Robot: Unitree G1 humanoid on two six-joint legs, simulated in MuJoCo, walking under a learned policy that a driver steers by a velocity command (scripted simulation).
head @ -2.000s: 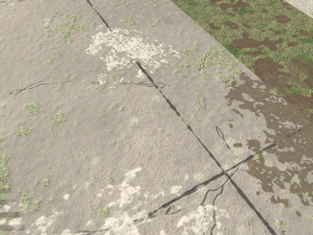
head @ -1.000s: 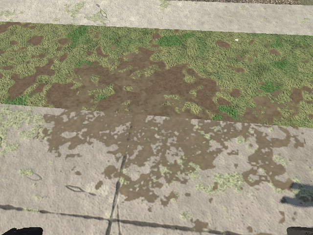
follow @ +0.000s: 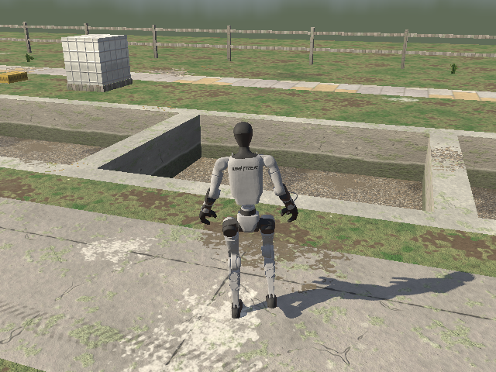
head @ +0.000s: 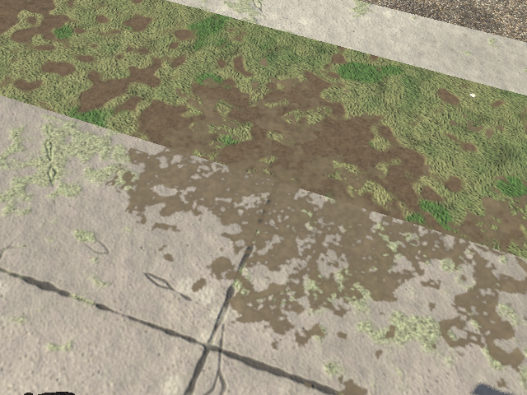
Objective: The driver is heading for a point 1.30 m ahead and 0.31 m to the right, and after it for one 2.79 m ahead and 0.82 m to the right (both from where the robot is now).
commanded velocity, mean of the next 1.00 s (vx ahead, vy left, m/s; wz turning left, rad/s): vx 0.28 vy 0.00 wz -0.22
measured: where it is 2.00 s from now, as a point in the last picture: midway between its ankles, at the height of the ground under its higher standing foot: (290, 160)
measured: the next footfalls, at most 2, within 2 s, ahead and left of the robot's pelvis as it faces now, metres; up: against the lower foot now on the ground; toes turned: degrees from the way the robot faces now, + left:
right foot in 0.38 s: +0.03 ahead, -0.14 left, +0.00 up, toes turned -16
left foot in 1.00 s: +0.41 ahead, -0.03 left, +0.00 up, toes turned -12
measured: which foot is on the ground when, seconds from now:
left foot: down 0.00-0.38, up 0.40-0.98, down 1.00-1.00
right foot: up 0.00-0.36, down 0.38-1.00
